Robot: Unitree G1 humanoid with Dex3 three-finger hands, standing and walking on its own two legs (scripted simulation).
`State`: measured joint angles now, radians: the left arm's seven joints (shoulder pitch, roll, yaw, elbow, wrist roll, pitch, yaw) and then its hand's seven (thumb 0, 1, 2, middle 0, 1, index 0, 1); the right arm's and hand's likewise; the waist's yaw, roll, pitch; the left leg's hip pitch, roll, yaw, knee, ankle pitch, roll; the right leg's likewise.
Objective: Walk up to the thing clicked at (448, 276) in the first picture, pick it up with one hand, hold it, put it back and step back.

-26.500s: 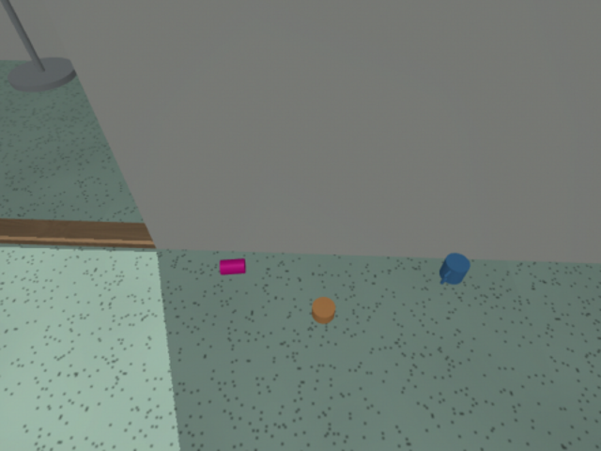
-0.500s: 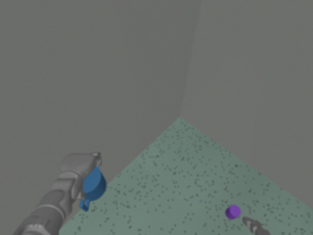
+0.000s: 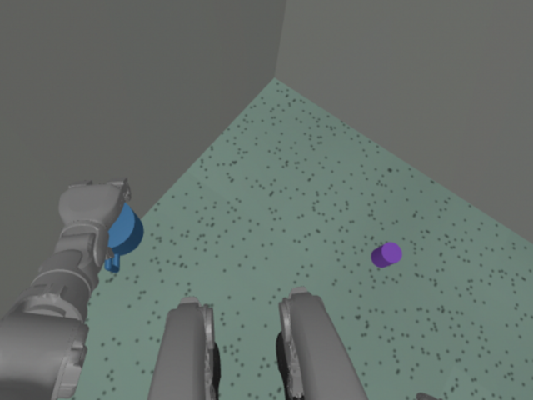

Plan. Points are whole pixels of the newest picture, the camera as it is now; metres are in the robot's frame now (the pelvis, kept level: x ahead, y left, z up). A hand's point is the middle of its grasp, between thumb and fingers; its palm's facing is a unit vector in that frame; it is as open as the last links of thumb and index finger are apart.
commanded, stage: crouch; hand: left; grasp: from above
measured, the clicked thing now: (113, 237) +0.41 +0.24 -0.20
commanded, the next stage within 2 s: lower in 1.02 s
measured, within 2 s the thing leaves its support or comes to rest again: rests again in 1.66 s
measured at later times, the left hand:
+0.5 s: hand (125, 242) +0.42 +0.25 -0.30, palm faces -0.45 -0.02 -0.89, open 11.5 cm
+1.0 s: hand (134, 246) +0.43 +0.25 -0.37, palm faces -0.47 -0.03 -0.88, open 11.4 cm
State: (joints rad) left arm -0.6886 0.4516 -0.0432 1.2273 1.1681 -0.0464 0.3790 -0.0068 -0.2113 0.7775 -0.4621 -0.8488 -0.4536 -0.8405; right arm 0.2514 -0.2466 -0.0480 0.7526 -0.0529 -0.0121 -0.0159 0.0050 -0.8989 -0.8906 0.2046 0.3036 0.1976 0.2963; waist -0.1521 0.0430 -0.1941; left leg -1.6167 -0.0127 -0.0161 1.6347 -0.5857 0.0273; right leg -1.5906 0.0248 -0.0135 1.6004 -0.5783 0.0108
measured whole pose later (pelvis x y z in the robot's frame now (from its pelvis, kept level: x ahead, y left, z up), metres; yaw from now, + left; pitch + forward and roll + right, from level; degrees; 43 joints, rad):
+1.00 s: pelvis -0.02 -0.01 -0.19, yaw -4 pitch +37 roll -6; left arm -0.86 0.65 0.13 1.41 1.27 -0.20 0.45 -0.01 -0.22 0.71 -0.53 -0.79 -0.52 -0.79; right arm 0.17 -0.25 0.01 0.77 -0.14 -0.08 0.13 0.00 -0.91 -0.90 0.21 0.30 0.20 0.30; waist -0.22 0.00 -0.10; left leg -2.22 -0.01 -0.07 2.26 -0.69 0.01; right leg -2.17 0.03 -0.09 2.19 -0.68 -0.01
